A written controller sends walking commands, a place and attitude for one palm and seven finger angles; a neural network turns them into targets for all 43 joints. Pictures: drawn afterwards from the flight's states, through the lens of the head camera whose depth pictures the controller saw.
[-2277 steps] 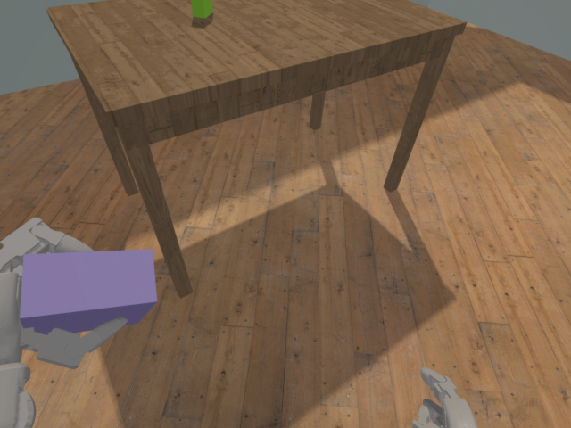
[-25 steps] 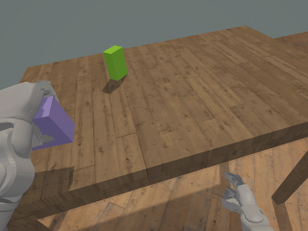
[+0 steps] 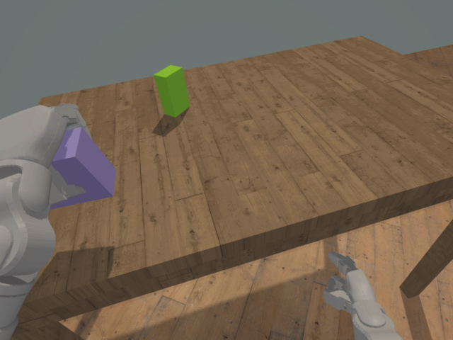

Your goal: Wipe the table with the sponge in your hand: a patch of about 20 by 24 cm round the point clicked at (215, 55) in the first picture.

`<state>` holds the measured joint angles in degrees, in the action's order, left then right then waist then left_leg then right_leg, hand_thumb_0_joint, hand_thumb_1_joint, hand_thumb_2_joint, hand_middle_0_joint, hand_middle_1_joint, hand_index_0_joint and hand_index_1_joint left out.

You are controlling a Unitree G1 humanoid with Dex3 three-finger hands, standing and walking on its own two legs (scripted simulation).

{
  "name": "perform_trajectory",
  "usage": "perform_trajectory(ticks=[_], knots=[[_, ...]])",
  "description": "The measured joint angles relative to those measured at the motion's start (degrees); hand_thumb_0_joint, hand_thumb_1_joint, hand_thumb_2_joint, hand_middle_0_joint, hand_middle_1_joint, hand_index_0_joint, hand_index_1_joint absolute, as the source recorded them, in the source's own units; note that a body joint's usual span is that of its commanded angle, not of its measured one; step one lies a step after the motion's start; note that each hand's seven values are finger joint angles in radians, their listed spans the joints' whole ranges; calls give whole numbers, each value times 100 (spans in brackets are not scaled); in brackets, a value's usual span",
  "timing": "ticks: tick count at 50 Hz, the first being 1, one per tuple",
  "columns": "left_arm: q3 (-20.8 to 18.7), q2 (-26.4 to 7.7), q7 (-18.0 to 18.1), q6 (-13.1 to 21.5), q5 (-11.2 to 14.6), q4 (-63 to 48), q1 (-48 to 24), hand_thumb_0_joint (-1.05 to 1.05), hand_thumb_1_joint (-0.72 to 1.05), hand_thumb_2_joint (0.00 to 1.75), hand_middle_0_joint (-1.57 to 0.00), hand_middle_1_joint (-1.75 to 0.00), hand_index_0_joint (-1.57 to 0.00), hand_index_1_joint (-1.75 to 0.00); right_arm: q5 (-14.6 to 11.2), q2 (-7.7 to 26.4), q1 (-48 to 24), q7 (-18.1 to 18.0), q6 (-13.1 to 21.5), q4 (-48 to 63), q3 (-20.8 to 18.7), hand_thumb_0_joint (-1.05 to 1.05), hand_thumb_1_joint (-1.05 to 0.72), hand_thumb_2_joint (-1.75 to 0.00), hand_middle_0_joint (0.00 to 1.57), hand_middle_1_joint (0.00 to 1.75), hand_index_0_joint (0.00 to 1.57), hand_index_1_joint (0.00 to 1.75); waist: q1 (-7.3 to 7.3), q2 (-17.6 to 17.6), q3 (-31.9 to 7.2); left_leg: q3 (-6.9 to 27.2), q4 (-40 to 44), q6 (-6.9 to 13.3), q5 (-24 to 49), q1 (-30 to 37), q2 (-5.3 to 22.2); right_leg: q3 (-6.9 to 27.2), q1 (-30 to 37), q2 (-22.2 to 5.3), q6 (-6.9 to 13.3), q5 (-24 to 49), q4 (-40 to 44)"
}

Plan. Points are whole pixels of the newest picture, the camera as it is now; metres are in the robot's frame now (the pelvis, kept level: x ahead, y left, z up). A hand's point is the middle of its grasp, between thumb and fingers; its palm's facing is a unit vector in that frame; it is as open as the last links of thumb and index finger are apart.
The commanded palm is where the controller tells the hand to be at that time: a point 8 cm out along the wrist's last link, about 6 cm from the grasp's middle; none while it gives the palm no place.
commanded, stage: bring the sponge back beside the body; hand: left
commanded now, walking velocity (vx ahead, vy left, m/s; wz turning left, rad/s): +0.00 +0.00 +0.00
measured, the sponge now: (71, 176) +0.26 +0.30 +0.20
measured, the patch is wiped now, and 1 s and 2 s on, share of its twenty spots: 0.95 0.95 0.95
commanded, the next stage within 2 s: step back with the hand held close in 1.50 s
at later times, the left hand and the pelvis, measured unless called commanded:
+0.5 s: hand (60, 168) +0.24 +0.28 +0.24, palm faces +0.34 -0.13 -0.93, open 9.8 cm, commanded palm +0.17 +0.29 +0.31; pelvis +0.00 +0.00 +0.00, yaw -1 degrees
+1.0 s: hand (61, 182) +0.21 +0.27 +0.24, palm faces +0.34 -0.15 -0.93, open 9.8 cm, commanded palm +0.15 +0.28 +0.31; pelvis +0.00 -0.01 +0.00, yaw -1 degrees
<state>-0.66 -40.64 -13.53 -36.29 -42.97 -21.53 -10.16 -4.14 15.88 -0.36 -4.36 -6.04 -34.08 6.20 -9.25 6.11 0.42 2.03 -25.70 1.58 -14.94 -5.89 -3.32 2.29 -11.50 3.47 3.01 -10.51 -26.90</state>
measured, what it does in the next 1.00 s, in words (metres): stands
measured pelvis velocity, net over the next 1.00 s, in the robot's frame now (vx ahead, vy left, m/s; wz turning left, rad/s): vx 0.00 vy -0.01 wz -0.02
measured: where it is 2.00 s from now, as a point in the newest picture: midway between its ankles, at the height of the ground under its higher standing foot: outside the picture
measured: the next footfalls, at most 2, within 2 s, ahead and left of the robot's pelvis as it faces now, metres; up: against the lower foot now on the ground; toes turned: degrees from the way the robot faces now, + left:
none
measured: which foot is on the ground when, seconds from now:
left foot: down 0.00-1.00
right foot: down 0.00-1.00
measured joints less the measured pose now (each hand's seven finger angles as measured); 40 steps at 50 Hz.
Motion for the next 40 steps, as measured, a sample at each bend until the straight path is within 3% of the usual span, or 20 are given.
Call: perform_trajectory(ticks=[40], knots=[[-280, 88, 374, -207, 269, -1143, 940, -1, -52, 108, -72, -136, -80, -134, 6, -47, -10, 85, -188, 15, 13, 2, -90, -90, 20, 30, 19, 30, -77, 41, -11, -64, -4, -30, -50, 148, 66, 61, 128, 74, 33, -10, 6]])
